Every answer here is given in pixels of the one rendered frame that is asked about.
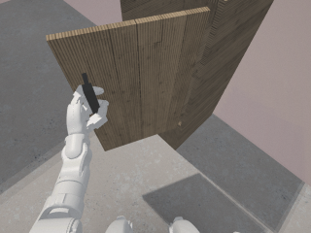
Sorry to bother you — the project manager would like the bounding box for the robot left hand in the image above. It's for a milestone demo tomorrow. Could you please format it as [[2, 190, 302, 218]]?
[[66, 84, 109, 137]]

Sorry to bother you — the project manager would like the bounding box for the handle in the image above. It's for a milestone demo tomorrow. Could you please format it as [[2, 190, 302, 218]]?
[[82, 73, 100, 114]]

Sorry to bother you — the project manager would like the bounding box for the cupboard door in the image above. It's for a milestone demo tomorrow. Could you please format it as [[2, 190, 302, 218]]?
[[46, 7, 211, 151]]

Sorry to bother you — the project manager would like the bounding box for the robot left shin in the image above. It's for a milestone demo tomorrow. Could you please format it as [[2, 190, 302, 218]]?
[[116, 216, 126, 220]]

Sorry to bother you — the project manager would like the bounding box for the left robot forearm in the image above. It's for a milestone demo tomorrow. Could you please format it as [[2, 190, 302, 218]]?
[[29, 133, 92, 233]]

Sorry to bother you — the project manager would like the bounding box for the robot left upper arm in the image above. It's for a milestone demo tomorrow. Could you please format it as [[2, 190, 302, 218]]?
[[30, 217, 83, 233]]

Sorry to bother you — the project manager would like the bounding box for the robot shin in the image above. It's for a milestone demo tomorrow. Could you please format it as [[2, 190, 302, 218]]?
[[116, 216, 126, 220], [173, 216, 183, 222]]

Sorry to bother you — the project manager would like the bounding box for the robot right shin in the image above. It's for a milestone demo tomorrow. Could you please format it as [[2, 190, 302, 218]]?
[[173, 216, 183, 222]]

